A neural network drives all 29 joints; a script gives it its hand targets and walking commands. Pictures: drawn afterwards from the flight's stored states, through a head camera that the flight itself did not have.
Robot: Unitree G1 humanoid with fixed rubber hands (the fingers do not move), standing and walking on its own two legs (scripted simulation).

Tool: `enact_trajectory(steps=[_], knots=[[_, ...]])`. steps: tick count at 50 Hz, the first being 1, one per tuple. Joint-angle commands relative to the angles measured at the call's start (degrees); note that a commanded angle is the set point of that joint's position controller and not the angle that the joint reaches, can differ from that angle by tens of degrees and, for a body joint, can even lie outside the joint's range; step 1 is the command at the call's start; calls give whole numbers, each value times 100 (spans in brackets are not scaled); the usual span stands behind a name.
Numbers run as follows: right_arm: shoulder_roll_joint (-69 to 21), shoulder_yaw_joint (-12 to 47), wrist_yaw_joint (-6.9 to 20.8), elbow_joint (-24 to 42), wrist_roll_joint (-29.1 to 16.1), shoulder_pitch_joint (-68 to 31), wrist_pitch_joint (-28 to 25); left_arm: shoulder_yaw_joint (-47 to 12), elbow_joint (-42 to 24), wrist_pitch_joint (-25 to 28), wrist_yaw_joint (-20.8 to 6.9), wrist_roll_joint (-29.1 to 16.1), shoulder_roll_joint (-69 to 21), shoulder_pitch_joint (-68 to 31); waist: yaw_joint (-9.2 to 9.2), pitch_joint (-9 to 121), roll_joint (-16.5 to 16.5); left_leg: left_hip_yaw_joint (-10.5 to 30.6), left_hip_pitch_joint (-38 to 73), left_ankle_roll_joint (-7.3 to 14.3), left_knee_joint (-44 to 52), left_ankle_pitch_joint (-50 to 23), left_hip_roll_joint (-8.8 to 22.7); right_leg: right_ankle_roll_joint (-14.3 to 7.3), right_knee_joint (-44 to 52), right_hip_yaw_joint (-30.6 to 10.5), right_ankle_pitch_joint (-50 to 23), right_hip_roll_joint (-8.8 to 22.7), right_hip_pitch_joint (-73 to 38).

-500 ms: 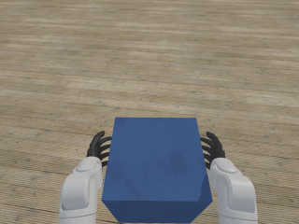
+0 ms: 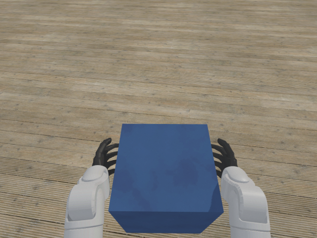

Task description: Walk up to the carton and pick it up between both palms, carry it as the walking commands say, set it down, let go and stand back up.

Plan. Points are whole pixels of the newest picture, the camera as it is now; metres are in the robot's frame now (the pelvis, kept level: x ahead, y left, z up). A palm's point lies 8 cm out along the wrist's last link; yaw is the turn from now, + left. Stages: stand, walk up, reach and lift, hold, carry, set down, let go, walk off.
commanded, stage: carry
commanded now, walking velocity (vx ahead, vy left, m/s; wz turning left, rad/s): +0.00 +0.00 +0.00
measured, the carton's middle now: (163, 182) +0.27 +0.00 +0.00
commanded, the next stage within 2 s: none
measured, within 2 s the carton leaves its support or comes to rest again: neither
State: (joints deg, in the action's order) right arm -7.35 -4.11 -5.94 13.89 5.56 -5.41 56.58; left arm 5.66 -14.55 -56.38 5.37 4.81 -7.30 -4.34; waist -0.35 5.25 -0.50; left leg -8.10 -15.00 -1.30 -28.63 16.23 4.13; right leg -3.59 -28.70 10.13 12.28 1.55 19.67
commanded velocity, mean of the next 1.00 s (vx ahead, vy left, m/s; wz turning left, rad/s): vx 0.00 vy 0.00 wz -0.25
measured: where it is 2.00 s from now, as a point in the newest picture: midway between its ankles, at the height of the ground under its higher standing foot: outside the picture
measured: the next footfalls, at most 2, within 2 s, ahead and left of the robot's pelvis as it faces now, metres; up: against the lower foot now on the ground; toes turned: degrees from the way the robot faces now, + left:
none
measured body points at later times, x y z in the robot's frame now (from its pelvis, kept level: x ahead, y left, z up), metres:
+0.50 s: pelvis +0.00 +0.00 +0.00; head -0.01 -0.01 +0.45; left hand +0.27 +0.15 +0.08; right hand +0.27 -0.16 +0.07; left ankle -0.02 +0.13 -0.74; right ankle +0.03 -0.08 -0.74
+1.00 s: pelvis -0.01 -0.01 -0.01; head -0.02 -0.01 +0.44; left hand +0.26 +0.11 +0.07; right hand +0.22 -0.19 +0.07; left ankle -0.02 +0.13 -0.74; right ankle +0.03 -0.08 -0.74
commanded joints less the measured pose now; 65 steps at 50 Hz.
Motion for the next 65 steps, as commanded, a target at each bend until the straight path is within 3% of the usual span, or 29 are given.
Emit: enact_trajectory(steps=[1,30,31,32,34,36,46,53,59,65], knots=[[-4191,3029,593,474,-1153,-1949,-64,-3064,-556,57,-629,-1199,-4097,-2050,2,1104,57,581,155,98,385,-636,470,-16,448,-941,-1165,779,-739],[-4083,3137,468,919,-1334,-1812,388,-3164,-917,-379,-461,-1323,-4048,-1913,-3,1011,63,552,76,71,401,-488,477,-15,537,-967,-914,772,-650],[-4471,3543,444,1640,-1639,-1893,470,-3563,-1646,-462,-437,-1629,-4416,-1995,1,992,72,522,103,46,378,-448,499,-12,522,-988,-935,782,-584],[-4657,3742,400,1937,-1782,-1787,611,-3737,-1966,-611,-397,-1788,-4560,-1903,15,990,88,492,109,24,282,-441,530,10,455,-1024,-1071,826,-529],[-4268,3448,339,1452,-1569,-1293,820,-3469,-1492,-832,-346,-1633,-4166,-1466,13,1092,154,369,103,-10,38,-478,551,-2,293,-1110,-1599,895,-533],[-4301,3566,319,1762,-1663,-1237,938,-3639,-1822,-963,-346,-1765,-4194,-1443,8,1069,241,242,6,-62,-163,-346,567,-55,162,-1223,-1965,950,-464],[-4461,3674,361,2026,-1753,-1419,1066,-3801,-2074,-1106,-393,-1837,-4311,-1599,58,806,-159,357,-222,-84,112,775,1271,-21,-357,-1193,-1164,429,246],[-4512,3734,419,2008,-1835,-1448,1079,-3803,-2042,-1100,-397,-1795,-4335,-1555,42,964,207,23,-86,-253,-544,1218,1008,-136,193,-2065,-1104,568,375],[-4560,3802,483,1995,-1892,-1554,1092,-3787,-2037,-1079,-387,-1723,-4344,-1529,48,994,-113,117,215,-144,-146,1112,1221,-20,180,-1741,-796,337,575],[-4494,3770,478,1899,-1845,-1548,1129,-3749,-1932,-1102,-397,-1715,-4256,-1537,32,1000,285,-150,274,-195,-531,1100,840,-62,656,-2168,-815,565,466]])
